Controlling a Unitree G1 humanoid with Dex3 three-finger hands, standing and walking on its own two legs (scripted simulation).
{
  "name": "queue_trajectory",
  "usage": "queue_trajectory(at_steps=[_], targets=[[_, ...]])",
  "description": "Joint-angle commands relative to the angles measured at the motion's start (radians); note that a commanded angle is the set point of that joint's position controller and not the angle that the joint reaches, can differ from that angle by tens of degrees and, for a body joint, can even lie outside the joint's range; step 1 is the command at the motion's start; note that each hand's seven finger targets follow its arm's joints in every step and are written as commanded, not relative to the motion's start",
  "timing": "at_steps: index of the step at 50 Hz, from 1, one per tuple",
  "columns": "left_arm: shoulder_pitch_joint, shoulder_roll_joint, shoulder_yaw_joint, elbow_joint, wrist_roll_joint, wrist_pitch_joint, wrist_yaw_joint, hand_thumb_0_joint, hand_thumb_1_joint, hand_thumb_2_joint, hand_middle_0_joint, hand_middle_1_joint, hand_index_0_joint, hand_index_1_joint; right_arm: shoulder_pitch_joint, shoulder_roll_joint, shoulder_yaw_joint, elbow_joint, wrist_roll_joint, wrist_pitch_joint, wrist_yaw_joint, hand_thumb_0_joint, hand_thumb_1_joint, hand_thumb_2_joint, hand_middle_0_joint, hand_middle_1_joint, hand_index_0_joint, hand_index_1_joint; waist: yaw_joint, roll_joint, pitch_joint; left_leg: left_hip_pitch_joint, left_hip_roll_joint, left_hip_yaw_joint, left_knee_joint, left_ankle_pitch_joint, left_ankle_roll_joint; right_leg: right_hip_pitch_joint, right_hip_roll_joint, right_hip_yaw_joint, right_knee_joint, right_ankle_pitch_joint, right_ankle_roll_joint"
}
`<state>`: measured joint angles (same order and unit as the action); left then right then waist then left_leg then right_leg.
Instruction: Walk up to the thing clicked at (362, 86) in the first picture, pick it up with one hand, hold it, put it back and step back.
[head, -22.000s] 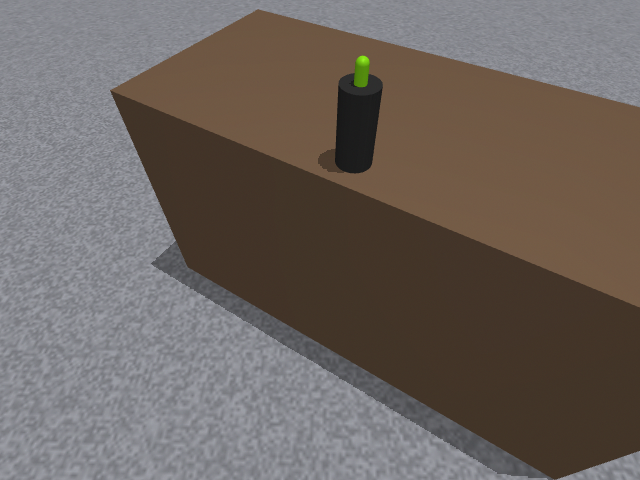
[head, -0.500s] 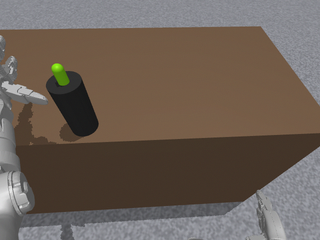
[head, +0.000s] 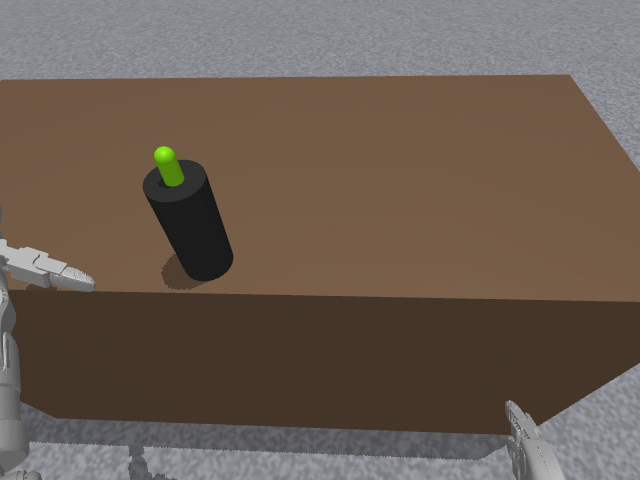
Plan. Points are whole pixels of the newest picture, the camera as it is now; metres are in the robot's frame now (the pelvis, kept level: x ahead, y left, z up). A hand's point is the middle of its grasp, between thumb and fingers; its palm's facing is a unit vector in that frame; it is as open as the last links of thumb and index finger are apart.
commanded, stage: sink last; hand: left
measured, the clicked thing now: (188, 213) +0.42 +0.20 +0.10
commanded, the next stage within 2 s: home in 0.70 s
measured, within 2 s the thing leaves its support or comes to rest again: neither
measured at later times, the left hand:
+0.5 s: hand (62, 398) +0.16 +0.22 +0.17, palm faces +0.32 -0.83 -0.46, open 17.4 cm
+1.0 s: hand (70, 415) +0.16 +0.24 +0.10, palm faces +0.35 -0.85 -0.39, open 17.5 cm
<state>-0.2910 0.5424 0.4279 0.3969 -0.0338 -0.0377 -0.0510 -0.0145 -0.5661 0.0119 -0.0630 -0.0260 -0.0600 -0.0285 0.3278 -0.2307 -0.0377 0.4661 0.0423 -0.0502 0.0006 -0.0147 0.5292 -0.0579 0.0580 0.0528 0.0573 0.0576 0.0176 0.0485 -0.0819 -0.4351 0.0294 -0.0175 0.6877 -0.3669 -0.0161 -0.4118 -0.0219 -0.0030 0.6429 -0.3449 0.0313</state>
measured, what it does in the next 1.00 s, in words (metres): stands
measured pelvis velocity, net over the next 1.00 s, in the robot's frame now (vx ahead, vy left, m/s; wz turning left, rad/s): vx -0.02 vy -0.02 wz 0.02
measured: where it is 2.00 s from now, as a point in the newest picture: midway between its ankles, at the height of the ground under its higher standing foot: outside the picture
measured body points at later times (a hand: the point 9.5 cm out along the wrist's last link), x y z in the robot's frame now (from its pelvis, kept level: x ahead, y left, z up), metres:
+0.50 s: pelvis -0.02 -0.02 +0.00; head -0.01 -0.05 +0.45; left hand +0.14 +0.26 +0.19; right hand +0.15 -0.27 -0.08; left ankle -0.01 +0.13 -0.72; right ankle -0.01 -0.14 -0.72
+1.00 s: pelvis -0.02 -0.02 +0.01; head -0.01 -0.03 +0.46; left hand +0.14 +0.29 +0.13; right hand +0.15 -0.26 -0.07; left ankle -0.01 +0.13 -0.72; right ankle -0.01 -0.14 -0.72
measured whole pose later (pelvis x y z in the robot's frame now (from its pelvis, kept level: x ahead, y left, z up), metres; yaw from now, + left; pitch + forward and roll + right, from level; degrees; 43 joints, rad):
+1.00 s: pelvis -0.02 -0.02 +0.01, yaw +1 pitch -1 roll +1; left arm 0.47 0.30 0.31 -0.14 -0.06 -0.31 0.01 -0.01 -0.56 0.05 -0.06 -0.06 -0.07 -0.06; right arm 0.30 -0.21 -0.10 0.52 0.03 -0.14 -0.05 -0.01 0.22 -0.28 0.10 0.13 0.10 0.13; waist 0.05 0.03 0.03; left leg -0.27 0.02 -0.03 0.57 -0.29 -0.03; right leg -0.27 -0.04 -0.01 0.60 -0.31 0.01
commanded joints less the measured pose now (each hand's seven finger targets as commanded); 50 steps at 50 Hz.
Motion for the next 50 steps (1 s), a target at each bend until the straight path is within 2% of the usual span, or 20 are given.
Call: queue_trajectory(at_steps=[1, 3, 4, 5, 6, 12, 13, 15, 18, 21, 23, 24, 26, 28, 31, 37, 40, 42, 45, 50], targets=[[-0.069, 0.248, 0.081, -0.540, -0.032, -0.083, 0.049, 0.000, -0.537, 0.000, -0.060, -0.038, -0.066, -0.031, -0.003, -0.159, -0.108, -0.170, 0.012, -0.057, -0.023, 0.000, 0.537, -0.054, 0.055, 0.053, 0.053, 0.053, 0.003, 0.084, -0.234, 0.233, -0.008, 0.029, -0.095, 0.432, -0.002, 0.089, 0.033, -0.071, -0.051, 0.315, -0.039], [0.057, 0.247, 0.117, -0.643, -0.041, -0.085, 0.065, 0.000, -0.532, 0.000, -0.060, -0.042, -0.068, -0.034, 0.023, -0.193, -0.162, -0.158, 0.014, -0.049, -0.033, 0.000, 0.538, -0.054, 0.055, 0.053, 0.053, 0.053, -0.001, 0.056, -0.177, 0.207, -0.013, 0.032, -0.115, 0.384, 0.000, 0.096, 0.032, -0.069, -0.063, 0.296, -0.038], [0.117, 0.221, 0.122, -0.715, -0.047, -0.092, 0.068, 0.000, -0.517, 0.000, -0.055, -0.038, -0.064, -0.028, 0.023, -0.140, -0.130, -0.137, 0.016, -0.046, -0.031, 0.000, 0.548, -0.050, 0.055, 0.053, 0.054, 0.053, 0.018, 0.066, -0.162, 0.199, -0.021, 0.038, -0.113, 0.376, 0.003, 0.107, 0.025, -0.065, -0.065, 0.303, -0.036], [0.149, 0.172, 0.094, -0.781, -0.052, -0.098, 0.067, 0.000, -0.521, 0.000, -0.057, -0.044, -0.066, -0.034, 0.044, -0.113, -0.120, -0.130, 0.014, -0.045, -0.029, 0.000, 0.542, -0.052, 0.055, 0.053, 0.054, 0.053, -0.003, 0.070, -0.143, 0.203, -0.021, 0.041, -0.115, 0.365, 0.005, 0.104, 0.025, -0.065, -0.069, 0.301, -0.033], [0.244, 0.183, 0.134, -0.768, -0.055, -0.095, 0.076, 0.000, -0.521, 0.000, -0.055, -0.040, -0.062, -0.031, 0.007, -0.130, -0.134, -0.156, 0.013, -0.043, -0.031, 0.000, 0.544, -0.051, 0.056, 0.053, 0.054, 0.053, 0.016, 0.043, -0.120, 0.178, -0.024, 0.041, -0.120, 0.349, 0.008, 0.120, 0.022, -0.064, -0.076, 0.294, -0.031], [0.496, 0.007, 0.013, -0.981, -0.058, -0.146, 0.069, 0.000, -0.531, 0.002, -0.058, -0.044, -0.064, -0.037, -0.054, -0.051, -0.086, -0.115, 0.004, -0.046, -0.028, 0.000, 0.529, -0.054, 0.056, 0.053, 0.054, 0.053, 0.030, 0.032, -0.031, 0.154, -0.033, 0.052, -0.133, 0.250, 0.019, 0.100, 0.015, -0.058, -0.089, 0.224, -0.025], [0.547, 0.024, 0.037, -1.018, -0.057, -0.159, 0.072, 0.000, -0.533, 0.006, -0.059, -0.046, -0.064, -0.039, -0.061, -0.092, -0.133, -0.131, 0.002, -0.051, -0.036, 0.000, 0.525, -0.055, 0.056, 0.053, 0.054, 0.053, 0.028, 0.033, -0.052, 0.163, -0.033, 0.048, -0.133, 0.247, 0.018, 0.102, 0.015, -0.057, -0.087, 0.215, -0.027], [0.655, -0.002, 0.018, -1.060, -0.055, -0.178, 0.070, 0.000, -0.527, 0.002, -0.059, -0.048, -0.067, -0.039, -0.085, -0.084, -0.126, -0.130, -0.003, -0.059, -0.036, 0.000, 0.524, -0.054, 0.056, 0.054, 0.054, 0.054, 0.043, 0.018, -0.038, 0.150, -0.030, 0.041, -0.135, 0.241, 0.017, 0.110, 0.019, -0.068, -0.082, 0.197, -0.029], [0.760, -0.007, 0.039, -1.080, -0.059, -0.204, 0.075, 0.000, -0.529, 0.005, -0.060, -0.054, -0.069, -0.045, -0.084, -0.135, -0.175, -0.174, -0.006, -0.074, -0.046, 0.000, 0.517, -0.056, 0.057, 0.054, 0.054, 0.054, 0.039, -0.039, -0.021, 0.135, -0.031, 0.038, -0.137, 0.207, 0.022, 0.118, 0.023, -0.075, -0.094, 0.165, -0.024], [0.730, -0.010, 0.038, -1.058, -0.055, -0.221, 0.076, 0.000, -0.533, 0.007, -0.062, -0.059, -0.072, -0.048, -0.041, -0.142, -0.201, -0.163, -0.009, -0.078, -0.057, 0.000, 0.515, -0.056, 0.056, 0.054, 0.054, 0.054, 0.010, -0.051, 0.019, 0.145, -0.037, 0.042, -0.149, 0.155, 0.026, 0.084, 0.015, -0.066, -0.113, 0.124, -0.017], [0.717, -0.033, 0.018, -1.058, -0.054, -0.238, 0.073, 0.000, -0.534, 0.013, -0.057, -0.053, -0.063, -0.045, -0.024, -0.080, -0.155, -0.146, -0.006, -0.084, -0.054, 0.000, 0.523, -0.054, 0.056, 0.054, 0.054, 0.054, 0.014, -0.056, 0.034, 0.149, -0.044, 0.049, -0.148, 0.138, 0.030, 0.066, 0.005, -0.059, -0.125, 0.107, -0.013], [0.740, -0.044, 0.015, -1.018, -0.053, -0.239, 0.072, 0.000, -0.542, 0.015, -0.059, -0.054, -0.065, -0.047, -0.037, -0.101, -0.176, -0.188, -0.007, -0.092, -0.060, 0.000, 0.516, -0.056, 0.056, 0.054, 0.054, 0.054, 0.010, -0.094, 0.025, 0.157, -0.045, 0.047, -0.149, 0.136, 0.033, 0.074, 0.003, -0.057, -0.131, 0.105, -0.007], [0.745, -0.048, 0.005, -1.006, -0.054, -0.252, 0.065, 0.000, -0.535, 0.016, -0.054, -0.047, -0.059, -0.042, -0.006, -0.037, -0.114, -0.138, -0.004, -0.094, -0.052, 0.000, 0.527, -0.053, 0.056, 0.054, 0.054, 0.054, 0.027, -0.068, 0.071, 0.134, -0.054, 0.057, -0.148, 0.110, 0.034, 0.060, -0.011, -0.040, -0.149, 0.075, -0.004], [0.715, -0.025, 0.026, -1.012, -0.053, -0.270, 0.064, 0.000, -0.538, 0.024, -0.053, -0.050, -0.056, -0.047, -0.039, -0.085, -0.164, -0.164, -0.006, -0.106, -0.057, 0.000, 0.526, -0.054, 0.056, 0.054, 0.054, 0.054, 0.022, -0.079, 0.066, 0.138, -0.056, 0.056, -0.153, 0.084, 0.034, 0.061, -0.020, -0.023, -0.166, 0.035, -0.001], [0.723, -0.026, 0.031, -1.023, -0.047, -0.294, 0.065, 0.000, -0.551, 0.029, -0.054, -0.045, -0.052, -0.046, -0.049, -0.048, -0.123, -0.147, -0.010, -0.119, -0.051, 0.000, 0.526, -0.056, 0.056, 0.054, 0.054, 0.054, 0.041, -0.055, 0.050, 0.151, -0.055, 0.053, -0.164, 0.116, 0.033, 0.088, -0.016, -0.032, -0.159, 0.069, -0.007], [0.704, 0.020, 0.110, -0.887, -0.051, -0.321, 0.077, 0.000, -0.590, 0.043, -0.068, -0.057, -0.063, -0.062, -0.088, -0.110, -0.179, -0.136, -0.013, -0.128, -0.053, 0.000, 0.492, -0.065, 0.056, 0.054, 0.054, 0.054, 0.059, -0.033, 0.065, 0.134, -0.054, 0.048, -0.196, 0.086, 0.027, 0.119, -0.006, -0.045, -0.171, 0.033, -0.020], [0.717, -0.025, 0.066, -0.789, -0.050, -0.324, 0.072, 0.000, -0.611, 0.045, -0.077, -0.062, -0.071, -0.068, -0.070, -0.101, -0.162, -0.132, -0.007, -0.130, -0.052, 0.000, 0.468, -0.071, 0.056, 0.053, 0.054, 0.053, 0.041, -0.044, 0.057, 0.168, -0.047, 0.046, -0.206, 0.130, 0.025, 0.125, 0.001, -0.052, -0.161, 0.087, -0.018], [0.725, -0.039, 0.045, -0.778, -0.047, -0.330, 0.069, 0.000, -0.531, 0.071, -0.052, -0.060, -0.052, -0.059, -0.075, -0.111, -0.166, -0.130, -0.006, -0.134, -0.053, 0.000, 0.308, -0.231, 0.121, 0.167, 0.121, 0.167, 0.040, -0.056, 0.039, 0.182, -0.043, 0.042, -0.209, 0.158, 0.024, 0.133, 0.006, -0.057, -0.155, 0.113, -0.020], [0.718, -0.078, -0.012, -0.755, -0.043, -0.333, 0.070, 0.000, -0.548, 0.064, -0.050, -0.060, -0.052, -0.058, -0.130, -0.043, -0.088, -0.132, -0.003, -0.147, -0.046, 0.000, 0.068, -0.468, 0.125, 0.174, 0.125, 0.174, 0.050, -0.044, 0.049, 0.179, -0.044, 0.045, -0.218, 0.149, 0.027, 0.137, 0.005, -0.055, -0.165, 0.103, -0.019], [0.754, -0.133, -0.108, -0.665, -0.025, -0.317, 0.075, 0.000, -0.539, 0.071, -0.051, -0.064, -0.055, -0.060, -0.149, -0.007, -0.018, -0.111, -0.012, -0.144, -0.045, 0.000, -0.320, -0.567, 0.142, 0.202, 0.142, 0.202, 0.040, -0.041, 0.037, 0.179, -0.045, 0.048, -0.205, 0.206, 0.029, 0.155, 0.002, -0.054, -0.162, 0.167, -0.018]])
